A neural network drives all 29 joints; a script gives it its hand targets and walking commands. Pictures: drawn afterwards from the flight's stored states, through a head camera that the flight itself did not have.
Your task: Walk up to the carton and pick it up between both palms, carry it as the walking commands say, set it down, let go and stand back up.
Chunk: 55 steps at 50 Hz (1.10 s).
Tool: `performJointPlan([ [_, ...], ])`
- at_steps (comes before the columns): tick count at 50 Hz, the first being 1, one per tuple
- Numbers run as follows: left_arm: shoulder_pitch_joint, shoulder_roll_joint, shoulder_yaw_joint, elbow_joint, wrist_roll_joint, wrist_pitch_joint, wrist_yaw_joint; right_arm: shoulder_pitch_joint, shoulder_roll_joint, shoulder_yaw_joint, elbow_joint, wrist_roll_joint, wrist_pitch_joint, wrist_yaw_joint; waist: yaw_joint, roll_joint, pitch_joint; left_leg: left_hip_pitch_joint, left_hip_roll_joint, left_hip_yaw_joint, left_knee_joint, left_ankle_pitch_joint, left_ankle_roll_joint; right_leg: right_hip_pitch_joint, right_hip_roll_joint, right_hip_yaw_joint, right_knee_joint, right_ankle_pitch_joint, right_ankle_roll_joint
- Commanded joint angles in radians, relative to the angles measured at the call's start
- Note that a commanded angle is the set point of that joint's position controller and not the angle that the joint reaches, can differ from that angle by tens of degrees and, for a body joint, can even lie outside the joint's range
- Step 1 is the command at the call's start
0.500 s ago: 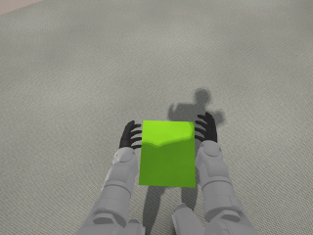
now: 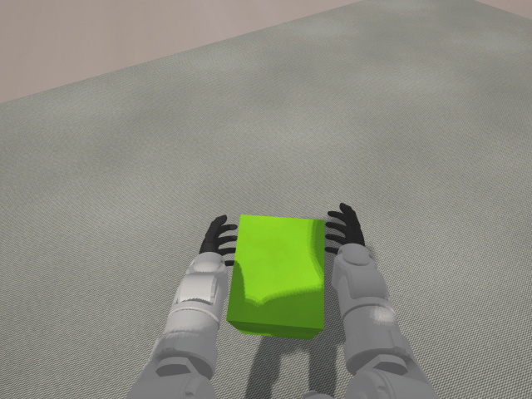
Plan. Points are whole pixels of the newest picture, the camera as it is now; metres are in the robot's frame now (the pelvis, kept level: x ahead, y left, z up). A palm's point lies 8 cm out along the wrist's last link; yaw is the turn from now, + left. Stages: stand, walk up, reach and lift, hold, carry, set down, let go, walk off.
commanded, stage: reach and lift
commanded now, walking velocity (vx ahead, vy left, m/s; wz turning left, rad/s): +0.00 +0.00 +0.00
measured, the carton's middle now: (278, 283) +0.34 -0.05 -0.09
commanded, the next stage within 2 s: none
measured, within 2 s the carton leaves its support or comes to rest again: neither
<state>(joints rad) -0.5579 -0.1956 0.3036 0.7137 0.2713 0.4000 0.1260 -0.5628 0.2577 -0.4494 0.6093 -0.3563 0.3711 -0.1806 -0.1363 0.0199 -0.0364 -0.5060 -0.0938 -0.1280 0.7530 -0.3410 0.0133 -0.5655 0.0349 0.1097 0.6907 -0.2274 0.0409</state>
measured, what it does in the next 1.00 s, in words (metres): stands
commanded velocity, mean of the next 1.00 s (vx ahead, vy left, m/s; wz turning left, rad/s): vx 0.00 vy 0.00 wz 0.00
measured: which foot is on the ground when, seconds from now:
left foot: down 0.00-1.00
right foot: down 0.00-1.00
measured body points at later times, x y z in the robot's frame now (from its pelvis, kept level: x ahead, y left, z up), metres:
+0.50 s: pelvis +0.02 +0.01 +0.03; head -0.02 +0.00 +0.47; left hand +0.36 +0.05 +0.06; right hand +0.32 -0.18 +0.07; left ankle +0.02 +0.11 -0.71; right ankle +0.08 -0.14 -0.71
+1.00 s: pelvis +0.01 -0.03 +0.03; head -0.05 -0.04 +0.47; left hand +0.33 +0.08 +0.07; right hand +0.34 -0.15 +0.09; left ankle +0.02 +0.11 -0.71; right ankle +0.08 -0.14 -0.71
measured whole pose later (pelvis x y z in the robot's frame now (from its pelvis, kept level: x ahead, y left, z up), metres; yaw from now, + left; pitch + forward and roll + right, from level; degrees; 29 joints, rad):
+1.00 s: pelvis +0.01 -0.03 +0.03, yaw +0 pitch -8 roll +1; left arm -0.47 -0.22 0.36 0.57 0.32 0.66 0.11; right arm -0.58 0.26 -0.34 0.63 -0.33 0.64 -0.26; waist -0.05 0.02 -0.01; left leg -0.09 -0.05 -0.15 0.47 -0.25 -0.01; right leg -0.17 0.05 0.09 0.46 -0.16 0.00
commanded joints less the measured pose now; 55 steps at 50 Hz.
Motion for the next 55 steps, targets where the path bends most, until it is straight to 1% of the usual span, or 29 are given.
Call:
performJointPlan([
  [1, -0.804, -0.972, -0.483, -0.144, -0.169, -0.043, -0.259, -0.342, 1.087, 0.445, 0.239, 0.151, 0.106, 0.318, -0.007, 0.042, -0.368, 0.082, -0.011, 0.029, -0.239, 0.129, -0.015, 0.471, 0.062, -0.092, -0.103, 0.215, -0.024],
  [2, -0.815, -0.991, -0.504, -0.172, -0.182, -0.036, -0.259, -0.329, 1.08, 0.435, 0.228, 0.151, 0.111, 0.324, -0.035, 0.066, -0.364, 0.099, -0.004, 0.015, -0.256, 0.138, -0.02, 0.492, 0.064, -0.098, -0.107, 0.235, -0.032],
  [4, -0.757, -0.99, -0.493, -0.15, -0.176, -0.011, -0.253, -0.323, 1.051, 0.438, 0.216, 0.162, 0.129, 0.334, -0.015, 0.064, -0.303, 0.122, 0.014, 0.004, -0.286, 0.148, -0.022, 0.505, 0.057, -0.092, -0.127, 0.232, -0.032],
  [6, -0.759, -1.015, -0.524, -0.184, -0.196, -0.003, -0.247, -0.344, 1.037, 0.47, 0.164, 0.177, 0.138, 0.34, -0.019, 0.067, -0.326, 0.164, 0.027, -0.01, -0.309, 0.211, -0.027, 0.546, 0.057, -0.087, -0.145, 0.263, -0.027],
  [10, -0.73, -1.054, -0.605, -0.257, -0.242, 0.017, -0.231, -0.328, 1.002, 0.537, 0.061, 0.202, 0.159, 0.351, -0.052, 0.053, -0.42, 0.316, 0.042, -0.031, -0.322, 0.363, -0.037, 0.562, 0.064, -0.087, -0.178, 0.3, -0.023],
  [12, -0.728, -1.079, -0.635, -0.29, -0.271, 0.021, -0.224, -0.33, 1.001, 0.571, 0.028, 0.21, 0.17, 0.352, -0.038, 0.02, -0.433, 0.329, 0.052, -0.048, -0.328, 0.432, -0.04, 0.598, 0.068, -0.085, -0.191, 0.327, -0.022],
  [13, -0.709, -1.064, -0.617, -0.275, -0.262, 0.029, -0.22, -0.354, 0.973, 0.574, 0.006, 0.217, 0.173, 0.354, -0.034, 0.048, -0.41, 0.328, 0.05, -0.047, -0.331, 0.428, -0.038, 0.589, 0.062, -0.08, -0.194, 0.315, -0.023],
  [15, -0.67, -1.092, -0.646, -0.306, -0.287, 0.039, -0.216, -0.336, 0.995, 0.624, -0.052, 0.244, 0.188, 0.35, -0.03, 0.002, -0.437, 0.37, 0.053, -0.056, -0.339, 0.464, -0.027, 0.631, 0.067, -0.076, -0.207, 0.351, -0.017],
  [16, -0.664, -1.093, -0.635, -0.292, -0.288, 0.051, -0.216, -0.317, 0.98, 0.616, -0.041, 0.236, 0.203, 0.349, -0.036, 0.009, -0.417, 0.373, 0.051, -0.053, -0.344, 0.455, -0.027, 0.627, 0.065, -0.076, -0.22, 0.338, -0.016],
  [17, -0.65, -1.099, -0.635, -0.286, -0.293, 0.058, -0.216, -0.341, 0.986, 0.648, -0.071, 0.254, 0.208, 0.347, -0.015, -0.001, -0.4, 0.353, 0.049, -0.054, -0.351, 0.453, -0.023, 0.657, 0.065, -0.074, -0.226, 0.349, -0.016],
  [19, -0.661, -1.097, -0.622, -0.266, -0.289, 0.079, -0.217, -0.344, 0.981, 0.631, -0.05, 0.255, 0.229, 0.346, -0.025, 0.001, -0.361, 0.373, 0.057, -0.061, -0.364, 0.396, -0.019, 0.632, 0.061, -0.072, -0.24, 0.289, -0.017],
  [24, -0.724, -1.051, -0.524, -0.216, -0.266, 0.114, -0.224, -0.401, 1.013, 0.6, 0.003, 0.267, 0.281, 0.341, 0.02, -0.013, -0.219, 0.258, 0.04, -0.029, -0.411, 0.118, 0.008, 0.683, 0.047, -0.073, -0.264, 0.178, -0.02],
  [29, -0.77, -1.001, -0.459, -0.234, -0.246, 0.129, -0.233, -0.428, 1.09, 0.588, 0.058, 0.288, 0.315, 0.323, 0.071, -0.035, -0.218, 0.259, 0.02, 0.011, -0.404, 0.086, 0.029, 0.674, 0.022, -0.051, -0.278, 0.154, -0.005],
  [30, -0.756, -1.007, -0.455, -0.224, -0.245, 0.131, -0.238, -0.443, 1.117, 0.601, 0.045, 0.297, 0.317, 0.321, 0.072, -0.068, -0.229, 0.28, 0.021, 0.014, -0.404, 0.105, 0.031, 0.66, 0.03, -0.061, -0.271, 0.169, 0.003],
  [32, -0.788, -1.01, -0.464, -0.246, -0.259, 0.134, -0.247, -0.424, 1.136, 0.591, 0.094, 0.297, 0.326, 0.314, 0.081, -0.066, -0.26, 0.284, 0.017, 0.02, -0.396, 0.109, 0.032, 0.674, 0.025, -0.051, -0.278, 0.168, 0.006],
  [33, -0.825, -1.001, -0.459, -0.258, -0.256, 0.132, -0.251, -0.423, 1.149, 0.571, 0.109, 0.287, 0.325, 0.311, 0.069, -0.069, -0.255, 0.277, 0.011, 0.029, -0.392, 0.099, 0.032, 0.662, 0.024, -0.053, -0.279, 0.162, 0.006],
  [34, -0.807, -0.985, -0.439, -0.239, -0.243, 0.137, -0.255, -0.423, 1.153, 0.562, 0.123, 0.293, 0.324, 0.306, 0.082, -0.049, -0.25, 0.279, 0.008, 0.033, -0.394, 0.076, 0.03, 0.666, 0.015, -0.042, -0.284, 0.147, 0.011],
  [35, -0.816, -0.983, -0.439, -0.245, -0.242, 0.132, -0.26, -0.411, 1.162, 0.554, 0.132, 0.282, 0.323, 0.305, 0.078, -0.081, -0.279, 0.3, 0.009, 0.033, -0.394, 0.109, 0.03, 0.67, 0.018, -0.044, -0.284, 0.176, 0.017],
  [36, -0.84, -0.992, -0.464, -0.271, -0.257, 0.13, -0.265, -0.395, 1.171, 0.541, 0.155, 0.286, 0.32, 0.3, 0.061, -0.053, -0.286, 0.31, 0.01, 0.043, -0.393, 0.11, 0.026, 0.666, 0.016, -0.044, -0.284, 0.191, 0.016],
  [37, -0.852, -0.986, -0.465, -0.283, -0.265, 0.127, -0.266, -0.386, 1.182, 0.542, 0.155, 0.285, 0.315, 0.299, 0.073, -0.077, -0.316, 0.3, 0.005, 0.046, -0.383, 0.129, 0.025, 0.691, 0.019, -0.042, -0.282, 0.219, 0.019],
  [42, -0.895, -0.96, -0.464, -0.334, -0.258, 0.126, -0.282, -0.377, 1.223, 0.519, 0.176, 0.273, 0.307, 0.289, 0.072, -0.071, -0.324, 0.294, -0.003, 0.057, -0.38, 0.125, 0.027, 0.699, -0.008, -0.002, -0.29, 0.241, 0.047],
  [45, -0.872, -0.929, -0.436, -0.292, -0.244, 0.13, -0.286, -0.384, 1.232, 0.516, 0.217, 0.274, 0.308, 0.291, 0.089, -0.095, -0.278, 0.274, 0.002, 0.057, -0.367, 0.093, 0.033, 0.661, -0.015, 0.003, -0.295, 0.157, 0.053],
  [47, -0.906, -0.916, -0.431, -0.31, -0.235, 0.128, -0.288, -0.392, 1.238, 0.504, 0.207, 0.271, 0.299, 0.295, 0.1, -0.045, -0.291, 0.28, -0.003, 0.065, -0.373, 0.075, 0.026, 0.666, -0.016, 0.007, -0.297, 0.121, 0.049],
  [48, -0.927, -0.919, -0.44, -0.32, -0.241, 0.124, -0.29, -0.411, 1.245, 0.506, 0.212, 0.274, 0.298, 0.295, 0.096, -0.056, -0.3, 0.27, 0.003, 0.066, -0.367, 0.064, 0.027, 0.664, -0.019, 0.011, -0.298, 0.086, 0.048],
  [49, -0.899, -0.91, -0.43, -0.308, -0.237, 0.13, -0.287, -0.412, 1.231, 0.513, 0.198, 0.281, 0.295, 0.297, 0.119, -0.047, -0.276, 0.25, 0.0, 0.071, -0.372, 0.062, 0.026, 0.667, -0.012, 0.001, -0.298, 0.066, 0.046],
  [52, -0.894, -0.924, -0.42, -0.25, -0.229, 0.145, -0.286, -0.478, 1.188, 0.504, 0.183, 0.271, 0.286, 0.302, 0.136, -0.024, -0.248, 0.242, 0.006, 0.073, -0.378, 0.015, 0.022, 0.639, -0.003, -0.024, -0.285, -0.016, 0.036],
  [53, -0.913, -0.934, -0.43, -0.253, -0.234, 0.144, -0.287, -0.492, 1.21, 0.512, 0.194, 0.268, 0.291, 0.305, 0.127, -0.057, -0.258, 0.252, 0.007, 0.075, -0.374, 0.002, 0.023, 0.629, 0.011, -0.034, -0.287, -0.037, 0.031],
  [54, -0.929, -0.934, -0.435, -0.27, -0.241, 0.141, -0.285, -0.502, 1.198, 0.514, 0.191, 0.274, 0.284, 0.303, 0.135, -0.034, -0.269, 0.242, 0.007, 0.075, -0.367, 0.0, 0.018, 0.64, -0.004, -0.019, -0.292, -0.061, 0.028],
  [55, -0.936, -0.926, -0.423, -0.252, -0.226, 0.146, -0.284, -0.475, 1.19, 0.492, 0.23, 0.259, 0.287, 0.306, 0.119, -0.025, -0.227, 0.235, 0.006, 0.079, -0.374, -0.031, 0.013, 0.605, 0.002, -0.026, -0.294, -0.084, 0.023],
])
